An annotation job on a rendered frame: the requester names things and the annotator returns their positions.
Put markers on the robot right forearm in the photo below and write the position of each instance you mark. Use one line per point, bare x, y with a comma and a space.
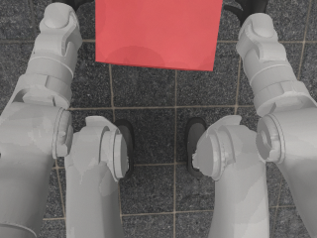
270, 75

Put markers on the carton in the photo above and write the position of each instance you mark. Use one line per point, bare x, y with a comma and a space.
167, 34

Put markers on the left robot hand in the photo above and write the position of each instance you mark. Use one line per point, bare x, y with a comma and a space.
73, 3

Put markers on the robot right upper arm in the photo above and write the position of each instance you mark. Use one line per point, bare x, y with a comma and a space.
289, 139

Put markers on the robot left thigh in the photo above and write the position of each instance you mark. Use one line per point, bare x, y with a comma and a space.
91, 195

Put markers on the robot left forearm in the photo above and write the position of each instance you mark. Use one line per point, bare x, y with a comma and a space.
52, 63

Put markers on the robot left upper arm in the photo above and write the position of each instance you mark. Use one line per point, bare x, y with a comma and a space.
32, 137

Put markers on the right robot hand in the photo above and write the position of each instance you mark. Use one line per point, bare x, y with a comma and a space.
249, 7

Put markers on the robot right shin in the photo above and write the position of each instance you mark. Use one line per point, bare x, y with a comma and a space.
197, 158

